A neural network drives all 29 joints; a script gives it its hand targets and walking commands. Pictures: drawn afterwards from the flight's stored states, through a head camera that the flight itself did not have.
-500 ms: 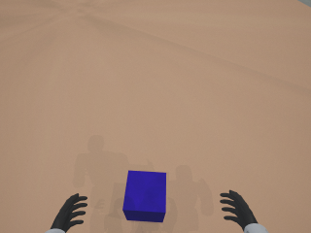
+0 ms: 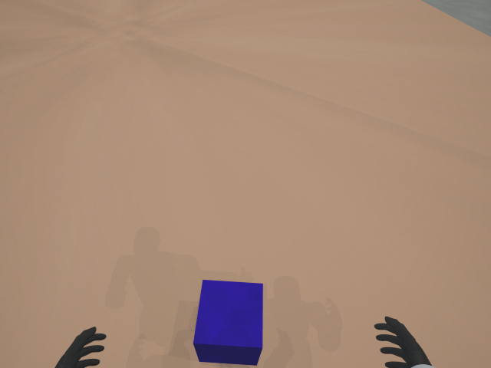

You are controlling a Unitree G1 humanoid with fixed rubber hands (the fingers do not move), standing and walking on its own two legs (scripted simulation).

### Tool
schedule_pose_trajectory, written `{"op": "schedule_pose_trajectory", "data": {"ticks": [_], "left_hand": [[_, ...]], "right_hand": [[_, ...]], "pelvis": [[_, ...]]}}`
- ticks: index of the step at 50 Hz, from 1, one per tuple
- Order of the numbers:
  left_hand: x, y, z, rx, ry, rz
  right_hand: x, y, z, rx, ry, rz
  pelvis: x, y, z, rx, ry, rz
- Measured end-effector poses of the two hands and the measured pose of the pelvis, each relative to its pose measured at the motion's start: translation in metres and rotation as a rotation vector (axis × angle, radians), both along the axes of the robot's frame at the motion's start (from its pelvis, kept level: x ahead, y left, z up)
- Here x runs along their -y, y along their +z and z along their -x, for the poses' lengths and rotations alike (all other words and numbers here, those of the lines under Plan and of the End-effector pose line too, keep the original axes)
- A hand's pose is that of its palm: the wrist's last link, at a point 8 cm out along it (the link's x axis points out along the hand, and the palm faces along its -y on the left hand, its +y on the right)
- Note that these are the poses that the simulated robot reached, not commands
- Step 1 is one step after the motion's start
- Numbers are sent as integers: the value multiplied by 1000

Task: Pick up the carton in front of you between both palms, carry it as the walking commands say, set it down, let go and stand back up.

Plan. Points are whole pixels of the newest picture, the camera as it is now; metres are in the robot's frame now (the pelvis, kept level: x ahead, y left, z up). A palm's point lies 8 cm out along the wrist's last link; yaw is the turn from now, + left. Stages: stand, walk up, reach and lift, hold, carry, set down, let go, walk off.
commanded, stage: stand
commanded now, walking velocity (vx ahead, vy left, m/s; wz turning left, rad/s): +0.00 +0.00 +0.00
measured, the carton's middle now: (230, 323) +0.39 +0.03 -0.65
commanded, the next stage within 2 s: none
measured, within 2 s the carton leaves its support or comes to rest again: neither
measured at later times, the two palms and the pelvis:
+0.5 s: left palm out of the picture +0.12 +0.30 -0.09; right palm out of the picture +0.13 -0.29 -0.08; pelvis +0.01 +0.01 +0.00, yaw +0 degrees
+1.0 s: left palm out of the picture +0.09 +0.31 -0.09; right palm out of the picture +0.09 -0.30 -0.09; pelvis -0.01 +0.01 +0.01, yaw +0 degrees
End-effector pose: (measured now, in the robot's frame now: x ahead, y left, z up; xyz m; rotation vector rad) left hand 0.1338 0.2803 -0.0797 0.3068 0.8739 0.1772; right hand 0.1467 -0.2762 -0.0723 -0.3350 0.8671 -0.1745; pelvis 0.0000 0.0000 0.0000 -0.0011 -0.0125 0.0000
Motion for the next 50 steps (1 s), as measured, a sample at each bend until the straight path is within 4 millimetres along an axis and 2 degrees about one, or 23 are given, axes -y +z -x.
{"op": "schedule_pose_trajectory", "data": {"ticks": [6,19,50], "left_hand": [[-12,-5,4,-41,10,-23],[-14,-11,6,-85,8,-25],[-26,-14,48,-195,27,-47]], "right_hand": [[8,-2,0,-25,-9,30],[7,-10,8,-77,-20,28],[24,-16,55,-188,-62,41]], "pelvis": [[-3,1,-6,-10,-1,1],[-6,3,-10,0,-2,-1],[-5,9,9,28,-4,-1]]}}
